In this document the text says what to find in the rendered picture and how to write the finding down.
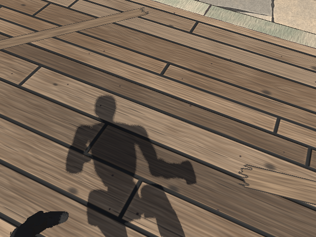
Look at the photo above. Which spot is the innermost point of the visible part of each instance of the robot left hand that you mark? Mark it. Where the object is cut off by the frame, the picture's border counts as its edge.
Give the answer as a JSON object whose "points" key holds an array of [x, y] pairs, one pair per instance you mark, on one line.
{"points": [[38, 222]]}

